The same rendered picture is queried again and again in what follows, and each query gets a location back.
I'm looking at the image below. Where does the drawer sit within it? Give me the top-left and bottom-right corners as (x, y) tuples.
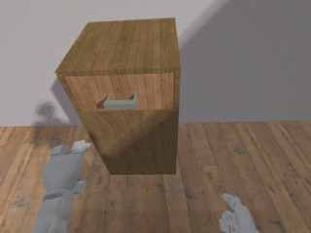
(64, 73), (174, 112)

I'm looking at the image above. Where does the handle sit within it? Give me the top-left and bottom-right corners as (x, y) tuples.
(103, 93), (138, 110)

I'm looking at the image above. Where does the left robot forearm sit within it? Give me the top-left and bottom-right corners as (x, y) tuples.
(27, 188), (74, 233)

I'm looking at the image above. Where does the robot left hand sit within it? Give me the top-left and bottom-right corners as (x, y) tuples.
(43, 140), (91, 195)

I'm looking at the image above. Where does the cabinet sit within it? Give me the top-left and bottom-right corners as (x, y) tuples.
(55, 17), (182, 175)

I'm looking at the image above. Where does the robot right hand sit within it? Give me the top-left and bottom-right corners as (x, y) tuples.
(219, 193), (256, 233)

